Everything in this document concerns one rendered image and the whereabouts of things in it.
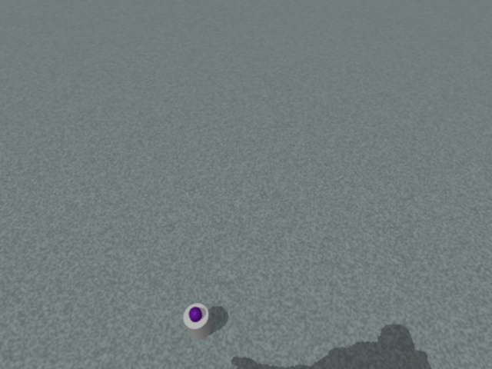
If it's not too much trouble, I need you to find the bottle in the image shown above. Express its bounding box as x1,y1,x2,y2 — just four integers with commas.
183,303,211,340

